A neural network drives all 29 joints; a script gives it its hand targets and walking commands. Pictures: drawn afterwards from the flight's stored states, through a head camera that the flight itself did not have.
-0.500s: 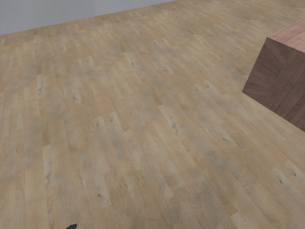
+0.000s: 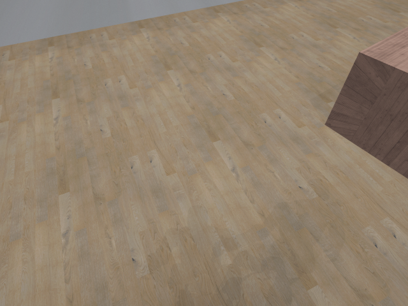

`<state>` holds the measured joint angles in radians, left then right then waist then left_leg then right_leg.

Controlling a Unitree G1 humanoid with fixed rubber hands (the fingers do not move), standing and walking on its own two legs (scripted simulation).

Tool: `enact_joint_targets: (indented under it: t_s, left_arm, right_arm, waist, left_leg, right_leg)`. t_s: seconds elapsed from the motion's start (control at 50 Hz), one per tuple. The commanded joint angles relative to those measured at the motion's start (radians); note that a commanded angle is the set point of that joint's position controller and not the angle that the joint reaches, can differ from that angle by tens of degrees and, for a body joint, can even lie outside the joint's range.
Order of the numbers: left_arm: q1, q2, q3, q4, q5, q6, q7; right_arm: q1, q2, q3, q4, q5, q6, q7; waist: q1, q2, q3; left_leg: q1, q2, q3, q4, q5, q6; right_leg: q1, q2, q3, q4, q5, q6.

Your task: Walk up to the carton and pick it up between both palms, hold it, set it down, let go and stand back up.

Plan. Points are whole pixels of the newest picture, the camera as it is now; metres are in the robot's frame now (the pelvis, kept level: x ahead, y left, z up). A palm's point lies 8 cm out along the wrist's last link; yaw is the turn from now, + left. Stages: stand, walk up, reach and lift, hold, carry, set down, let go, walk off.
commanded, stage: stand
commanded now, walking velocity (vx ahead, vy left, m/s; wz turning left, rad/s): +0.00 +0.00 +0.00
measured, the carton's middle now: out of the picture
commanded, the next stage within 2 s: walk up in 0.24 s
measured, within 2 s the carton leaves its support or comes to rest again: neither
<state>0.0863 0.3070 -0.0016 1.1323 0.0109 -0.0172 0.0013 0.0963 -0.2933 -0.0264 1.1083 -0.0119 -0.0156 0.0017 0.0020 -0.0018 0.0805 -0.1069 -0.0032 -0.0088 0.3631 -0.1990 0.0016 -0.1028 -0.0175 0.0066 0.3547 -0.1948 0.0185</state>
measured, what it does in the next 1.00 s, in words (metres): steps to the right, turning right: right foot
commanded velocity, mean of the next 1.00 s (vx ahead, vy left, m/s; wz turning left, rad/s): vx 0.00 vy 0.00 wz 0.00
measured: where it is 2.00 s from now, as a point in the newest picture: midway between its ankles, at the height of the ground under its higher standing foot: (305, 269)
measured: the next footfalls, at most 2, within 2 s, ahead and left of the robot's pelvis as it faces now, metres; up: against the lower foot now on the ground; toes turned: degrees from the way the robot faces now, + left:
right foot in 0.76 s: +0.12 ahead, -0.25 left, +0.00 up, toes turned -22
left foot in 1.10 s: +0.31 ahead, -0.10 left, +0.00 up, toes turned -24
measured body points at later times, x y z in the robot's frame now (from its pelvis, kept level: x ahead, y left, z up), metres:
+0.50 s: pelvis +0.01 +0.00 +0.00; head +0.02 +0.00 +0.45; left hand +0.10 +0.28 -0.14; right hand +0.10 -0.28 -0.14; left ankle +0.00 +0.12 -0.75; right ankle +0.00 -0.13 -0.75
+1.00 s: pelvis +0.10 -0.12 -0.03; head +0.12 -0.14 +0.42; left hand +0.29 +0.15 -0.13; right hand +0.09 -0.47 -0.13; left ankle +0.16 -0.01 -0.71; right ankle +0.08 -0.24 -0.75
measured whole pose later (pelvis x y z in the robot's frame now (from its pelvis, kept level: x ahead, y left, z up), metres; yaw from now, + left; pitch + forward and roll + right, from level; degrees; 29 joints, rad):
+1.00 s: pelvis +0.10 -0.12 -0.03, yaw -24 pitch -3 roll -1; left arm 0.22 0.37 0.10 0.84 0.02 0.03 -0.12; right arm 0.15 -0.43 -0.10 0.87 0.00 -0.07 0.01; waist 0.05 0.05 0.13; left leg -0.41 0.06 0.04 0.97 -0.53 0.00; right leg -0.32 0.04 0.02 0.68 -0.30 -0.03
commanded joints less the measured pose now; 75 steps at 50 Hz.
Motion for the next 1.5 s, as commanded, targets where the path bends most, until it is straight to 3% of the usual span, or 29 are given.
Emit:
enact_joint_targets:
  t_s: [0.0,0.4,0.42,0.44,0.46,0.48,0.54,0.6,0.68,0.72,0.74,0.76,0.78,0.8,0.84,0.88,0.94,1.0,1.04,1.06,1.08,1.1,1.12,1.14,1.16,1.26,1.34,1.4,1.48]
  left_arm:
    - [-0.049,0.215,0.039,-0.071,-0.004,-0.026,0.012]
    - [-0.044,0.225,0.044,-0.074,-0.004,-0.021,0.013]
    - [-0.014,0.325,0.120,-0.245,0.040,0.016,-0.047]
    - [-0.097,0.286,0.116,-0.273,0.040,0.032,-0.081]
    - [-0.112,0.271,0.117,-0.300,0.054,0.047,-0.093]
    - [-0.109,0.283,0.122,-0.301,0.063,0.056,-0.102]
    - [-0.049,0.304,0.147,-0.344,0.045,0.052,-0.141]
    - [0.013,0.267,0.151,-0.358,0.036,0.053,-0.165]
    - [0.052,0.266,0.168,-0.366,0.028,0.042,-0.172]
    - [0.174,0.324,0.187,-0.323,0.047,0.036,-0.161]
    - [0.270,0.372,0.207,-0.281,0.050,0.028,-0.144]
    - [0.354,0.483,0.236,-0.275,0.059,0.025,-0.124]
    - [0.273,0.527,0.232,-0.311,0.045,0.023,-0.122]
    - [0.197,0.533,0.236,-0.325,0.030,0.027,-0.120]
    - [0.179,0.465,0.202,-0.339,0.009,0.030,-0.107]
    - [0.122,0.408,0.198,-0.379,-0.004,0.023,-0.098]
    - [0.048,0.388,0.184,-0.431,0.017,0.018,-0.105]
    - [0.066,0.374,0.173,-0.446,0.027,0.012,-0.113]
    - [0.003,0.356,0.161,-0.464,0.016,0.014,-0.116]
    - [-0.036,0.304,0.141,-0.475,0.014,0.012,-0.118]
    - [-0.003,0.203,0.120,-0.495,0.015,0.003,-0.112]
    - [0.052,0.245,0.133,-0.481,0.023,0.011,-0.103]
    - [0.111,0.340,0.150,-0.450,0.030,0.022,-0.101]
    - [0.156,0.382,0.160,-0.425,0.029,0.023,-0.106]
    - [0.129,0.390,0.162,-0.411,0.025,0.017,-0.110]
    - [0.069,0.319,0.152,-0.385,-0.001,0.013,-0.126]
    - [-0.048,0.272,0.130,-0.421,-0.007,0.015,-0.138]
    - [-0.094,0.266,0.122,-0.429,-0.005,0.011,-0.148]
    - [-0.004,0.294,0.139,-0.391,0.001,0.007,-0.142]
  right_arm:
    - [-0.041,-0.230,-0.037,-0.066,0.002,-0.024,-0.011]
    - [-0.039,-0.223,-0.032,-0.071,0.001,-0.023,-0.012]
    - [0.062,-0.395,-0.118,-0.141,-0.019,-0.045,-0.018]
    - [0.139,-0.416,-0.131,-0.124,-0.019,-0.049,-0.028]
    - [0.133,-0.444,-0.147,-0.142,-0.028,-0.053,-0.036]
    - [0.104,-0.435,-0.145,-0.161,-0.022,-0.059,-0.042]
    - [0.041,-0.405,-0.154,-0.250,-0.021,-0.075,-0.042]
    - [-0.016,-0.391,-0.154,-0.285,-0.023,-0.080,-0.028]
    - [-0.031,-0.390,-0.169,-0.292,-0.028,-0.074,-0.020]
    - [-0.040,-0.402,-0.160,-0.304,-0.026,-0.069,-0.016]
    - [-0.035,-0.351,-0.140,-0.303,-0.028,-0.061,-0.013]
    - [-0.061,-0.270,-0.107,-0.346,-0.019,-0.062,-0.006]
    - [-0.092,-0.273,-0.102,-0.375,-0.007,-0.062,-0.001]
    - [-0.081,-0.336,-0.113,-0.369,-0.004,-0.071,0.003]
    - [-0.024,-0.364,-0.116,-0.348,0.008,-0.091,0.011]
    - [0.092,-0.336,-0.118,-0.306,0.015,-0.087,0.003]
    - [0.141,-0.367,-0.128,-0.300,0.011,-0.087,-0.005]
    - [0.132,-0.361,-0.136,-0.322,-0.005,-0.099,-0.009]
    - [0.243,-0.342,-0.145,-0.292,-0.013,-0.111,-0.015]
    - [0.343,-0.376,-0.161,-0.267,-0.021,-0.121,-0.026]
    - [0.422,-0.478,-0.189,-0.262,-0.051,-0.129,-0.039]
    - [0.328,-0.513,-0.193,-0.315,-0.042,-0.129,-0.047]
    - [0.198,-0.518,-0.196,-0.343,-0.026,-0.129,-0.049]
    - [0.129,-0.492,-0.185,-0.361,-0.021,-0.134,-0.043]
    - [0.109,-0.455,-0.173,-0.365,-0.022,-0.139,-0.039]
    - [0.188,-0.394,-0.147,-0.324,-0.008,-0.148,-0.027]
    - [0.228,-0.410,-0.152,-0.323,-0.017,-0.142,-0.020]
    - [0.241,-0.435,-0.154,-0.324,-0.011,-0.138,-0.014]
    - [0.218,-0.450,-0.146,-0.334,-0.012,-0.114,-0.009]
  waist:
    - [-0.004,0.013,-0.115]
    - [0.000,0.011,-0.121]
    - [-0.032,0.005,-0.121]
    - [-0.080,0.121,-0.083]
    - [-0.092,0.168,-0.055]
    - [-0.070,0.083,-0.050]
    - [-0.045,0.045,-0.042]
    - [-0.011,0.131,-0.033]
    - [0.006,0.196,-0.029]
    - [0.091,0.098,-0.085]
    - [0.143,-0.086,-0.134]
    - [0.198,-0.391,-0.103]
    - [0.154,-0.402,-0.019]
    - [0.112,-0.311,0.020]
    - [0.101,-0.228,-0.022]
    - [0.045,-0.253,-0.075]
    - [0.026,-0.230,-0.078]
    - [0.029,-0.176,-0.072]
    - [-0.050,-0.121,-0.088]
    - [-0.113,-0.036,-0.123]
    - [-0.168,0.266,-0.173]
    - [-0.103,0.232,-0.134]
    - [-0.049,0.154,-0.099]
    - [-0.005,0.128,-0.064]
    - [-0.007,0.116,-0.017]
    - [-0.037,0.174,0.066]
    - [-0.069,0.203,0.069]
    - [-0.078,0.192,0.016]
    - [-0.013,0.147,-0.070]
  left_leg:
    - [0.002,0.121,-0.096,-0.073,0.144,0.024]
    - [0.022,0.128,-0.090,-0.072,0.241,0.023]
    - [0.234,0.159,-0.054,0.043,-0.061,0.056]
    - [0.305,0.309,-0.190,-0.094,-0.258,0.122]
    - [0.283,0.482,-0.298,-0.221,-0.293,0.203]
    - [0.210,0.520,-0.292,-0.215,-0.212,0.217]
    - [0.103,0.494,-0.176,-0.181,-0.144,0.231]
    - [0.077,0.432,-0.015,-0.133,-0.100,0.203]
    - [-0.078,0.356,0.115,-0.026,-0.093,0.157]
    - [-0.180,0.285,0.225,0.203,-0.104,0.111]
    - [-0.247,0.179,0.262,0.459,-0.147,0.073]
    - [-0.492,0.052,0.271,0.719,-0.341,0.021]
    - [-0.637,-0.017,0.136,0.770,-0.461,-0.008]
    - [-0.581,0.052,0.044,0.773,-0.471,-0.006]
    - [-0.543,0.086,0.020,0.728,-0.411,-0.009]
    - [-0.462,0.101,0.005,0.664,-0.324,0.006]
    - [-0.305,0.088,0.035,0.503,-0.288,0.005]
    - [-0.231,0.076,0.017,0.373,-0.200,0.018]
    - [0.004,0.072,0.025,0.242,-0.004,0.023]
    - [0.215,0.096,-0.018,0.162,0.027,0.031]
    - [0.296,0.284,-0.308,-0.023,-0.277,0.058]
    - [0.182,0.501,-0.631,-0.206,-0.564,0.087]
    - [0.095,0.529,-0.640,-0.240,-0.709,0.115]
    - [0.036,0.521,-0.576,-0.207,-0.686,0.155]
    - [-0.004,0.481,-0.495,-0.202,-0.599,0.161]
    - [-0.039,0.337,-0.073,-0.151,-0.057,0.097]
    - [0.058,0.343,0.071,-0.093,0.256,0.165]
    - [0.054,0.346,0.151,-0.054,0.318,0.152]
    - [-0.038,0.329,0.227,0.120,0.387,0.138]
  right_leg:
    - [0.022,-0.107,0.086,-0.072,0.143,-0.039]
    - [0.048,-0.108,0.074,-0.054,0.218,-0.039]
    - [-0.294,-0.032,0.150,0.090,-0.063,-0.108]
    - [-0.505,0.002,0.073,0.242,-0.244,-0.092]
    - [-0.584,-0.047,0.051,0.456,-0.277,-0.050]
    - [-0.559,-0.092,0.091,0.534,-0.243,-0.034]
    - [-0.510,-0.164,0.117,0.542,-0.192,-0.023]
    - [-0.474,-0.181,0.066,0.469,-0.138,-0.013]
    - [-0.266,-0.128,-0.054,0.345,-0.139,-0.036]
    - [-0.034,-0.062,-0.087,0.250,-0.096,-0.058]
    - [0.075,0.007,-0.051,0.193,-0.157,-0.102]
    - [0.151,-0.138,0.310,0.017,-0.358,-0.199]
    - [0.070,-0.285,0.730,-0.209,-0.483,-0.303]
    - [0.001,-0.310,0.779,-0.214,-0.444,-0.361]
    - [0.031,-0.252,0.614,-0.119,-0.267,-0.338]
    - [-0.019,-0.210,0.454,-0.055,-0.217,-0.261]
    - [-0.178,-0.172,0.410,-0.076,-0.343,-0.242]
    - [-0.248,-0.186,0.431,-0.040,-0.270,-0.252]
    - [-0.423,-0.138,0.354,0.073,-0.307,-0.204]
    - [-0.576,-0.068,0.275,0.219,-0.332,-0.153]
    - [-0.688,0.117,0.164,0.544,-0.336,-0.097]
    - [-0.704,0.129,0.180,0.766,-0.312,-0.048]
    - [-0.660,0.071,0.195,0.813,-0.266,-0.038]
    - [-0.621,0.009,0.185,0.818,-0.210,-0.036]
    - [-0.604,-0.022,0.171,0.815,-0.189,-0.030]
    - [-0.545,-0.063,0.123,0.677,-0.058,-0.007]
    - [-0.576,-0.090,0.048,0.528,-0.086,-0.011]
    - [-0.466,-0.094,-0.017,0.390,-0.088,-0.043]
    - [-0.186,-0.004,-0.138,0.295,-0.084,-0.094]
